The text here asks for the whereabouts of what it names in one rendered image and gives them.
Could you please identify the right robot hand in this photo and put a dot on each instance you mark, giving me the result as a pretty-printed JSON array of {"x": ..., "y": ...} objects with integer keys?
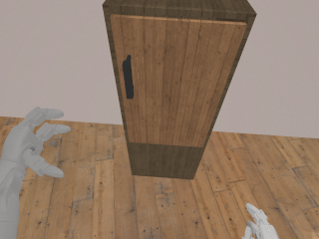
[{"x": 264, "y": 231}]

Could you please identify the cupboard door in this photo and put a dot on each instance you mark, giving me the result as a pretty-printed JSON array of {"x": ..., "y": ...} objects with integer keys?
[{"x": 179, "y": 69}]

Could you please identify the left robot hand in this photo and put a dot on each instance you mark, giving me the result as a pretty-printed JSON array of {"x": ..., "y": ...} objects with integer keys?
[{"x": 21, "y": 138}]

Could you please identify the handle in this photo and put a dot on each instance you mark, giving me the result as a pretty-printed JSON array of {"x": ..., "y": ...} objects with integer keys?
[{"x": 128, "y": 77}]

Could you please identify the left robot forearm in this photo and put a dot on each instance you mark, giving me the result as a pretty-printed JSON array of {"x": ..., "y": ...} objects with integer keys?
[{"x": 11, "y": 176}]

